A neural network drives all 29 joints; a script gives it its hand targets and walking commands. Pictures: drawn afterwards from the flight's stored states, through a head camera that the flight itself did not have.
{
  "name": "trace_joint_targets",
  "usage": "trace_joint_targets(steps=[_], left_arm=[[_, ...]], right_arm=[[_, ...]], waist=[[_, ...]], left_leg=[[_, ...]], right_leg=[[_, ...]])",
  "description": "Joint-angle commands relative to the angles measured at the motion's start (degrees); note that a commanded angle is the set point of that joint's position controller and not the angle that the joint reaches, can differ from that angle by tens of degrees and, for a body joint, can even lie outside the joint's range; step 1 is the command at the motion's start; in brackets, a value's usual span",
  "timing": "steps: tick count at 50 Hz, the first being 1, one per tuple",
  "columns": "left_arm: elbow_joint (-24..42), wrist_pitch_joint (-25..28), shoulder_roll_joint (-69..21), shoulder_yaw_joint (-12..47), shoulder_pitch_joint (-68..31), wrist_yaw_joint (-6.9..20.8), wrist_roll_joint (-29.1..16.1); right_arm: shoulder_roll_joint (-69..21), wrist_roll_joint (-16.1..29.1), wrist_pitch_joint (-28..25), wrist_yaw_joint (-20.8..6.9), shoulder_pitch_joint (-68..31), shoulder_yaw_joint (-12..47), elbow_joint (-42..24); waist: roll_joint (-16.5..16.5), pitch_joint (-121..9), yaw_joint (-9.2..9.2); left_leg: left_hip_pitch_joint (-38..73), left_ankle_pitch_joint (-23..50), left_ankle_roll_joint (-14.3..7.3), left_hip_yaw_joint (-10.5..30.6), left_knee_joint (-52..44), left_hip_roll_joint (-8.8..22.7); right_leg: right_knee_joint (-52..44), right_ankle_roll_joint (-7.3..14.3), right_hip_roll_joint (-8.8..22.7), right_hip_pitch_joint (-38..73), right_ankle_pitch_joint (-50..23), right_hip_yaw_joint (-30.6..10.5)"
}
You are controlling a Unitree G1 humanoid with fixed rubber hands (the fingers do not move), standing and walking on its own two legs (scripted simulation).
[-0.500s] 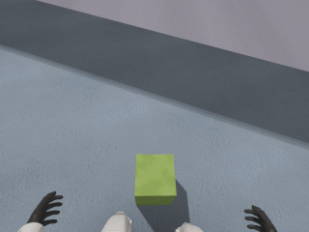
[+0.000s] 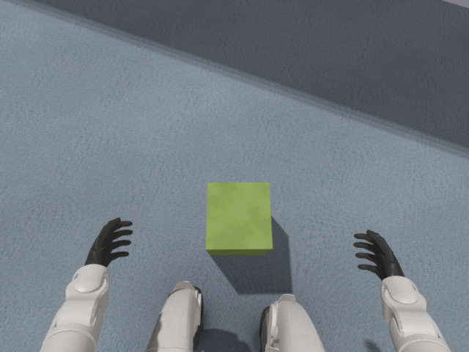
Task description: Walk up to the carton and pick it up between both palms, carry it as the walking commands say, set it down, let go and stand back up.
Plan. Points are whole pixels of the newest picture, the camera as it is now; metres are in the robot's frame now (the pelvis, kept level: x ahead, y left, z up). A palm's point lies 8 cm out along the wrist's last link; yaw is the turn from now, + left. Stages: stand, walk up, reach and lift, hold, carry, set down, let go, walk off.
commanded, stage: reach and lift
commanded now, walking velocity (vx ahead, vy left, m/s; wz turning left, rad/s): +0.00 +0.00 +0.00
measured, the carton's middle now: (237, 221) +0.43 +0.00 -0.58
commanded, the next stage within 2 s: none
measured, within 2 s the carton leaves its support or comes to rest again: neither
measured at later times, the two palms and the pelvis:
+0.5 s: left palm (138, 195) +0.39 +0.21 -0.14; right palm (347, 200) +0.40 -0.21 -0.13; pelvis -0.04 +0.01 -0.03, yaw -1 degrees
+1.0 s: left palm (158, 186) +0.43 +0.19 -0.22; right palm (332, 197) +0.43 -0.21 -0.21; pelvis -0.04 +0.01 -0.06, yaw -3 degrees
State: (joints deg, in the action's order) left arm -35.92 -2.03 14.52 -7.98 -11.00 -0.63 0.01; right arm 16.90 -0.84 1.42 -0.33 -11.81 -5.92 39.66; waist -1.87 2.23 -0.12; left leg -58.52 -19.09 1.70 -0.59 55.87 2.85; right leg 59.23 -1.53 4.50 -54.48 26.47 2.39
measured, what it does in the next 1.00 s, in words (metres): lowers itself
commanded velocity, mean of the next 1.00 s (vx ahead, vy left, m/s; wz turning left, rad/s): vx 0.00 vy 0.00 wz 0.00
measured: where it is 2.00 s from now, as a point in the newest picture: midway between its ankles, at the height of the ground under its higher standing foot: (228, 340)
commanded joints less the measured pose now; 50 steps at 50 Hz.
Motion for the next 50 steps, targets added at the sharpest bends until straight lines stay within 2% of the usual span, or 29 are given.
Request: trace_joint_targets(steps=[1, 2, 4, 5, 7, 9, 11, 12, 16, 17, 19, 22, 23, 25, 28, 31, 33, 34, 35, 38, 39, 40, 42, 43, 45, 47, 48, 49, 50], left_arm=[[9.34, 1.5, 5.83, -5.62, -7.69, -2.08, -2.7], [7.6, 1.06, 5.89, -6.01, -8.41, -2.07, -3.33], [7.97, -0.12, 6.8, -5.64, -14.78, -2.32, -3.3], [5.87, -0.64, 6.23, -5.75, -14.43, -2.35, -4.54], [6.5, -0.96, 6.18, -6.57, -17.03, -2.72, -4.61], [6.04, -1.74, 4.33, -4.36, -22.81, -2.78, -5.43], [6.82, -2.34, 3.24, -4.93, -27.67, -3.2, -6.17], [7.0, -2.75, 5.16, -6.14, -30.68, -3.37, -6.07], [5.73, -3.88, 3.43, -5.86, -36.51, -4.25, -6.28], [7.06, -3.45, 3.58, -6.96, -37.53, -4.74, -5.16], [1.64, -4.85, 2.04, -7.2, -40.34, -4.7, -4.54], [2.51, -3.76, 1.21, -9.84, -43.84, -5.63, -2.98], [4.24, -3.64, -0.35, -8.53, -45.78, -5.56, -2.84], [3.72, -3.26, 0.18, -10.44, -49.27, -5.26, -1.66], [11.19, -2.92, 3.08, -10.71, -57.54, -5.81, -3.25], [5.77, -3.11, 1.19, -13.03, -53.01, -5.41, -0.57], [8.33, -3.49, 1.3, -12.57, -58.01, -5.04, -0.87], [9.11, -3.5, 0.8, -11.75, -58.71, -5.17, -0.77], [5.75, -3.46, -0.51, -11.74, -56.99, -5.18, -0.42], [8.04, -2.73, -3.54, -11.8, -52.89, -4.15, 0.07], [15.46, -1.78, -0.85, -12.5, -55.71, -4.47, -0.44], [8.69, -2.37, -0.57, -13.77, -52.33, -4.57, 1.33], [11.31, -0.54, -1.67, -14.34, -54.45, -2.98, 0.61], [8.01, -0.72, 0.53, -15.88, -53.24, -3.23, 1.58], [9.56, -0.46, -1.16, -13.66, -56.2, -3.22, 1.95], [4.03, -0.2, 1.59, -17.43, -54.72, -2.9, 2.82], [-0.52, -0.03, 1.38, -18.04, -55.43, -2.34, 3.18], [2.53, 0.09, -0.57, -15.75, -57.54, -2.27, 1.56], [-0.07, -0.21, 0.69, -16.46, -57.91, -2.08, 1.63]], right_arm=[[11.42, 1.73, -1.51, 0.16, -12.27, -7.86, -11.64], [11.01, 2.29, -1.13, 0.41, -14.42, -6.92, -11.26], [10.82, 2.92, 0.02, 0.45, -19.22, -7.22, -10.34], [11.83, 3.28, 0.08, 0.61, -23.76, -7.08, -11.63], [11.49, 3.64, 0.88, 0.29, -25.77, -7.83, -10.28], [10.71, 4.86, 1.42, -0.38, -28.33, -8.68, -6.77], [9.31, 6.89, 1.96, -1.07, -36.13, -6.0, -7.44], [11.83, 5.71, 2.49, -1.13, -38.19, -7.99, -7.14], [10.86, 6.59, 3.7, -1.28, -42.99, -7.87, -3.58], [10.98, 7.13, 3.64, -1.63, -43.35, -8.0, -2.11], [10.94, 5.92, 4.77, -2.03, -47.46, -9.37, 0.0], [9.51, 5.76, 4.33, -1.93, -49.66, -9.91, -0.06], [9.8, 6.04, 3.77, -2.55, -51.38, -11.73, -1.06], [7.42, 6.3, 3.78, -2.34, -54.88, -8.86, -0.81], [12.47, 6.04, 4.07, -1.42, -62.21, -11.01, -7.61], [6.85, 6.64, 4.77, -1.65, -58.28, -8.72, -2.12], [8.67, 7.52, 4.72, -1.83, -64.41, -9.08, -8.11], [8.9, 7.8, 4.4, -1.79, -65.21, -10.3, -9.76], [9.03, 5.36, 4.29, -2.03, -59.55, -11.81, -2.18], [5.85, 6.49, 3.81, -2.63, -58.29, -10.1, -7.0], [9.79, 4.59, 3.28, -2.07, -57.21, -10.69, -10.32], [9.33, 4.84, 3.22, -2.08, -57.17, -11.63, -8.15], [6.66, 5.04, 2.3, -1.52, -61.13, -9.27, -14.67], [7.01, 5.39, 2.41, -0.94, -63.51, -9.12, -14.35], [6.83, 4.54, 2.6, -1.48, -63.25, -10.2, -11.52], [5.04, 3.84, 2.8, -0.9, -64.85, -7.39, -8.92], [2.34, 3.54, 3.52, -0.83, -64.09, -6.81, -1.88], [2.77, 5.1, 2.93, -0.73, -69.24, -6.23, -8.22], [3.51, 3.45, 3.76, -0.44, -67.87, -6.26, -3.65]], waist=[[4.33, -46.26, -2.19], [2.96, -46.1, -3.47], [4.4, -44.07, -2.11], [1.01, -43.38, -2.58], [2.44, -45.92, -3.58], [4.94, -45.84, -1.4], [5.9, -48.02, -3.25], [2.11, -50.02, -1.71], [2.68, -54.08, -1.72], [5.18, -56.64, -3.83], [3.4, -53.67, -2.19], [3.76, -59.73, -3.61], [6.48, -61.44, -1.68], [5.67, -61.0, -4.03], [2.72, -73.0, -1.44], [4.03, -71.65, -5.23], [4.83, -74.71, -5.26], [7.49, -75.69, -4.21], [6.71, -73.45, -1.39], [7.88, -79.57, -3.42], [5.97, -88.67, -1.09], [6.57, -81.44, -4.39], [2.58, -82.65, -4.75], [2.29, -82.66, -7.11], [3.29, -85.41, -4.84], [-1.32, -75.69, -7.87], [0.39, -69.58, -8.75], [-0.23, -74.52, -7.6], [-1.3, -72.78, -7.99]], left_leg=[[25.76, 32.33, 0.86, -1.22, 2.35, -5.99], [24.98, 31.49, 0.51, -2.19, 2.64, -6.22], [21.05, 21.89, 0.76, -2.87, 1.67, -6.08], [18.83, 20.31, 0.48, -2.35, 1.82, -5.66], [14.84, 20.64, 0.81, -3.16, 1.17, -5.97], [18.05, 21.74, 1.3, -1.69, 0.57, -5.79], [19.17, 21.2, 0.96, -1.47, 1.39, -5.76], [16.11, 17.17, 1.04, -2.03, 1.62, -5.71], [16.4, 18.65, 0.88, -1.39, 1.34, -6.17], [18.63, 20.29, 1.35, -2.04, 1.4, -6.25], [15.8, 16.08, 1.02, -2.03, 1.01, -6.22], [15.05, 22.25, 0.58, -2.44, 2.18, -7.13], [20.05, 27.2, 0.69, -0.95, 2.56, -6.42], [17.15, 24.67, 0.36, -1.75, 2.6, -6.55], [14.19, 27.24, 0.37, -2.41, 4.03, -6.67], [14.33, 31.33, 0.38, -3.48, 3.31, -6.89], [21.51, 33.41, -0.46, -2.07, 3.69, -6.55], [24.32, 35.46, -0.27, -1.77, 4.45, -6.11], [21.49, 34.87, 0.52, -1.5, 5.3, -5.93], [25.86, 44.9, 0.1, -0.89, 6.22, -5.63], [26.91, 49.67, 0.68, -0.78, 7.91, -6.14], [26.05, 50.22, 0.04, 0.15, 7.37, -5.59], [14.31, 45.97, -0.43, -1.8, 8.76, -5.83], [9.0, 42.87, -0.94, -2.78, 9.38, -6.58], [11.21, 40.79, -0.4, -2.25, 10.31, -6.42], [-0.42, 34.16, -0.71, -3.4, 11.51, -6.51], [-6.64, 30.84, -0.53, -4.2, 12.17, -6.67], [-5.49, 30.17, -0.56, -4.52, 14.09, -6.41], [-10.51, 26.32, -0.2, -4.54, 15.35, -6.69]], right_leg=[[-4.19, -0.92, -8.89, 2.87, -25.85, -1.07], [-3.71, -1.38, -8.78, 2.37, -24.68, -1.25], [-4.07, -1.03, -8.49, -0.15, -18.43, -0.65], [-4.3, -0.8, -8.28, 1.73, -17.47, -1.13], [-4.07, -0.55, -8.0, 4.41, -20.46, -1.84], [-4.91, -0.01, -8.29, -2.42, -19.21, -0.32], [-4.95, 0.3, -8.67, -4.44, -16.48, -1.05], [-4.24, -0.28, -8.94, -2.95, -14.67, -0.35], [-3.56, 0.22, -8.95, -4.74, -16.46, -0.02], [-2.77, 0.27, -9.25, -3.41, -16.99, -0.76], [-2.91, -0.22, -9.41, -6.17, -14.54, 0.12], [-2.05, 0.06, -10.15, -7.68, -20.25, -0.7], [-2.48, 0.25, -10.55, -11.66, -21.97, -0.2], [-2.45, -0.01, -10.29, -11.99, -19.87, -1.09], [-1.68, 0.38, -10.4, -4.13, -26.41, -1.09], [-1.6, -0.52, -10.29, -4.83, -30.18, -1.59], [-2.47, -0.32, -10.92, -11.62, -26.09, -0.95], [-2.35, 0.09, -10.55, -13.43, -26.88, -0.92], [-1.28, -0.27, -10.66, -15.62, -27.03, 0.6], [-1.47, 0.33, -10.83, -15.55, -33.47, -0.62], [-0.34, 0.16, -10.7, -10.42, -39.52, -0.33], [-0.17, -0.19, -10.81, -18.23, -35.9, -0.3], [0.3, 0.16, -10.08, -8.41, -40.5, -2.42], [2.86, -0.19, -9.48, -7.31, -41.86, -2.95], [4.99, -0.11, -10.21, -9.99, -37.86, -1.05], [6.57, -0.96, -9.49, -11.89, -33.45, -2.09], [7.99, -1.2, -9.65, -16.64, -30.62, -2.41], [9.62, -1.46, -9.13, -15.65, -29.38, -2.04], [11.69, -1.57, -8.83, -15.91, -27.16, -2.35]])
